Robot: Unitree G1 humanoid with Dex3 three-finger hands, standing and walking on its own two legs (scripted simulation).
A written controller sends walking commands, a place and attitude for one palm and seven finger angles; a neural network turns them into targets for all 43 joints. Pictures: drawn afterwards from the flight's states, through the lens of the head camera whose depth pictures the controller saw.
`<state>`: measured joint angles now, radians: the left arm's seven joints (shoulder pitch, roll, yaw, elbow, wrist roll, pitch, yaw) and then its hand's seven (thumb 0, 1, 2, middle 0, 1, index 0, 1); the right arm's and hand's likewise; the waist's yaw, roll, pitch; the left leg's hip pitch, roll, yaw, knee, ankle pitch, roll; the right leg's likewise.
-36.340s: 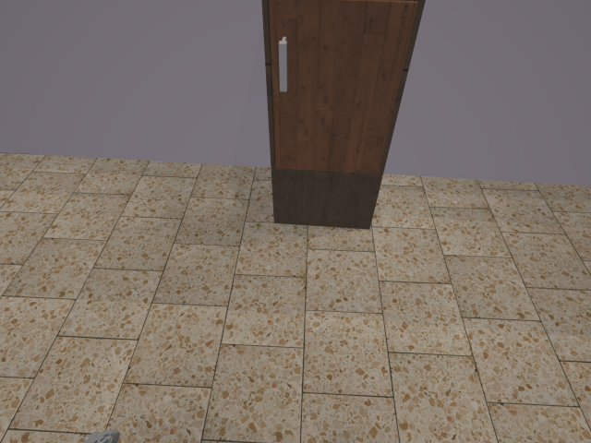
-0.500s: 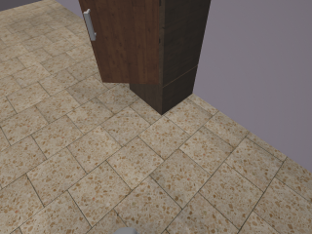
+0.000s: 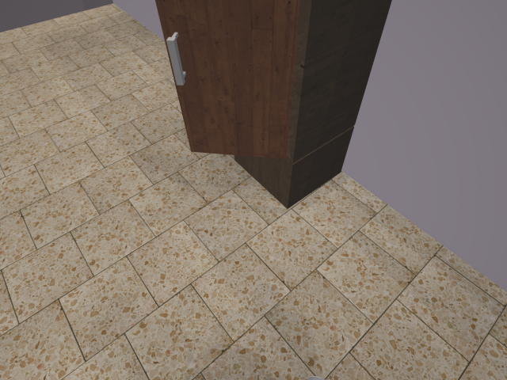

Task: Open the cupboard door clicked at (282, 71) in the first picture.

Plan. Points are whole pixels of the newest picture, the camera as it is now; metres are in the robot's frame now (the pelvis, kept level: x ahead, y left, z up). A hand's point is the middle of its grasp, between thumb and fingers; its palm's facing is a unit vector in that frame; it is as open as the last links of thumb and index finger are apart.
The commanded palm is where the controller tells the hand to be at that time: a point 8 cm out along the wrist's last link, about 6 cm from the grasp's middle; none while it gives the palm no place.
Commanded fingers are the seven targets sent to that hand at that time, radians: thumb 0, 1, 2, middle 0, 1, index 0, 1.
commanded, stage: take the last steps up to it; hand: left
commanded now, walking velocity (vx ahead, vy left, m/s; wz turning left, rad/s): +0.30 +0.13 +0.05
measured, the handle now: (178, 59) +0.98 +0.29 +0.00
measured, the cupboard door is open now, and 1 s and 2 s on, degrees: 44 44 44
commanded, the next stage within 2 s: come to a stop and stand still in 0.86 s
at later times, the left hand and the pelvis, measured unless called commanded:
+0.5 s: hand out of the picture +0.13 +0.26 -0.19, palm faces +0.11 -0.98 -0.18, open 7.3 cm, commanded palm none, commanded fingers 0.00 0.90 0.90 -0.20 -0.30 -0.20 -0.30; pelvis +0.18 +0.07 -0.01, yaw +1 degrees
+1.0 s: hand (157, 234) +0.45 +0.26 -0.16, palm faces +0.06 -0.98 -0.20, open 7.3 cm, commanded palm none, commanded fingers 0.00 0.90 0.90 -0.20 -0.30 -0.20 -0.30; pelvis +0.37 +0.09 +0.00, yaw +1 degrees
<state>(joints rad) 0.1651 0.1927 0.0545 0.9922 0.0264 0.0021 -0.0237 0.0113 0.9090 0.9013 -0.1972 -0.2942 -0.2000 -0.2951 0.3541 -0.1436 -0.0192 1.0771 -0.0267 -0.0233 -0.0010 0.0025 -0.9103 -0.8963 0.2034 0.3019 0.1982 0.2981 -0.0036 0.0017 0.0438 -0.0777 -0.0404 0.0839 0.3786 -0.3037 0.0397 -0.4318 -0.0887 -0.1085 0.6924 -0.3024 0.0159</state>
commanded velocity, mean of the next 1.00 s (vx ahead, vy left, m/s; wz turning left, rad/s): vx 0.22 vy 0.08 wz -0.02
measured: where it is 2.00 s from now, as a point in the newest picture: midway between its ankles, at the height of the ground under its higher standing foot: (240, 330)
